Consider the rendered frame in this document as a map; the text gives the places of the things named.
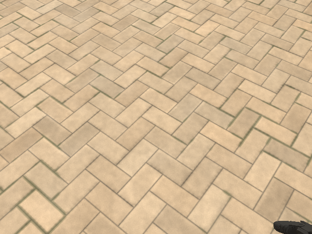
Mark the right robot hand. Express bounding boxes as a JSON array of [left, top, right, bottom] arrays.
[[273, 220, 312, 234]]

